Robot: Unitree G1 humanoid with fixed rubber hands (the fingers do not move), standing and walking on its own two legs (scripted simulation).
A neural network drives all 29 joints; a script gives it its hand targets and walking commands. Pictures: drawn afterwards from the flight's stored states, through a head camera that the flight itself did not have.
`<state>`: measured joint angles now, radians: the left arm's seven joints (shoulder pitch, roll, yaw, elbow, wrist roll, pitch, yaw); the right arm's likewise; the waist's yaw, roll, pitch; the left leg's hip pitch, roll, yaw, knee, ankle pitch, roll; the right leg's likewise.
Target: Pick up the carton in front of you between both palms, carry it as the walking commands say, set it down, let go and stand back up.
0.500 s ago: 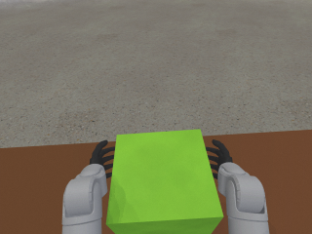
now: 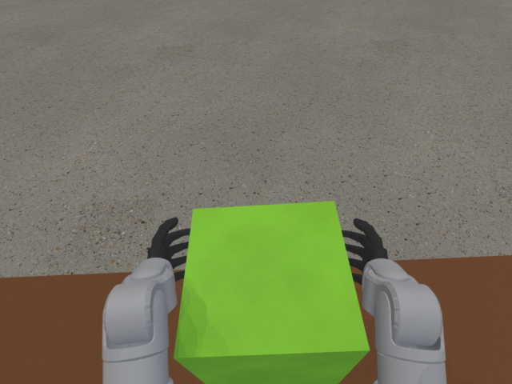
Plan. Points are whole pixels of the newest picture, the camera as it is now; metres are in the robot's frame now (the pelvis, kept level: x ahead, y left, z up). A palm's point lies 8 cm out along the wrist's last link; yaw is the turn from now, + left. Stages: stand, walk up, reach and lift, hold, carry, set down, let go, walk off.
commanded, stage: carry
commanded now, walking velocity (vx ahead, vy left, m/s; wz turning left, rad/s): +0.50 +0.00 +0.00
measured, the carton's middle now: (269, 302) +0.26 +0.00 +0.00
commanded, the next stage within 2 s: none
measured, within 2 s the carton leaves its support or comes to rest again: neither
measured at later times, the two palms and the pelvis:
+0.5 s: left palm (202, 105) +0.65 +0.14 +0.13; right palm (338, 103) +0.66 -0.16 +0.13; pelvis +0.34 -0.02 +0.00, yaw +2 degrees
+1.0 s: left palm (217, 56) +0.96 +0.14 +0.12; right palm (318, 52) +0.96 -0.16 +0.12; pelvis +0.58 -0.01 +0.02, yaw +1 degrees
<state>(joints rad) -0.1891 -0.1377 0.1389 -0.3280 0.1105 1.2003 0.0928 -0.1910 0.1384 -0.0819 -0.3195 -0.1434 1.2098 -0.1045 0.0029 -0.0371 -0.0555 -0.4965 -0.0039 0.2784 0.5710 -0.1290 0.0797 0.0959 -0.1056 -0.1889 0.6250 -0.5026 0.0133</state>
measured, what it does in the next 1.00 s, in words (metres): walks ahead: right foot, then left foot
